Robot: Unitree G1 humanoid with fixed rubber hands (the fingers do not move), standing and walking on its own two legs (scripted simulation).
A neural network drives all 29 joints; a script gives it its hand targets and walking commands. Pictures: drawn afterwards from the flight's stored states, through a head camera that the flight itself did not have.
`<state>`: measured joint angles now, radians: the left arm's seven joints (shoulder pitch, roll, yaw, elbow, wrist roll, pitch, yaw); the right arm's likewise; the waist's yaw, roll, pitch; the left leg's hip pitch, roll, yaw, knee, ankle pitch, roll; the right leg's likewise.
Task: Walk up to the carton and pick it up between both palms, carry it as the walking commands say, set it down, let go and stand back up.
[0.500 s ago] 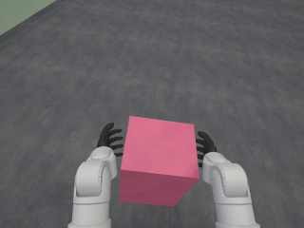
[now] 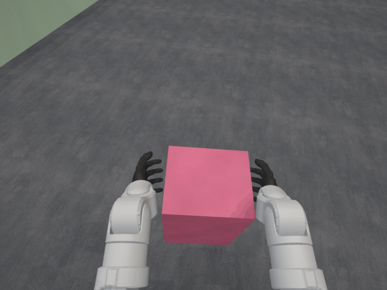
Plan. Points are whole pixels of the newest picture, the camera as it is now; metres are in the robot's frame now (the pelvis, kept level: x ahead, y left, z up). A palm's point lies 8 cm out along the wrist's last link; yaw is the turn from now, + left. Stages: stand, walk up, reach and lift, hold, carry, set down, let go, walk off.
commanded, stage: carry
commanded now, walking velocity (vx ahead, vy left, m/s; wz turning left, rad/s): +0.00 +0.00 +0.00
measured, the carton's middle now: (201, 201) +0.33 +0.01 -0.04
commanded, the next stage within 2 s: none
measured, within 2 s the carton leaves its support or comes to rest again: neither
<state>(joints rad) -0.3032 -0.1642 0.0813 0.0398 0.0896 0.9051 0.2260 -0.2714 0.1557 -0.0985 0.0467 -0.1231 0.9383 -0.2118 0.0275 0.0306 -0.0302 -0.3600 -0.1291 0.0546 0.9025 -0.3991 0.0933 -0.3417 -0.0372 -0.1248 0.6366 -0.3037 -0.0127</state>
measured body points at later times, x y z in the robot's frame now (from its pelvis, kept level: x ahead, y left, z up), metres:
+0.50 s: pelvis +0.05 +0.01 +0.01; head +0.06 +0.01 +0.46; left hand +0.37 +0.15 +0.05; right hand +0.37 -0.11 +0.04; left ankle +0.00 +0.06 -0.72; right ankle +0.04 -0.11 -0.72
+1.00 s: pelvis +0.01 -0.01 +0.01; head -0.01 +0.00 +0.46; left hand +0.31 +0.13 +0.04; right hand +0.32 -0.13 +0.03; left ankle +0.00 +0.06 -0.72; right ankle +0.04 -0.11 -0.72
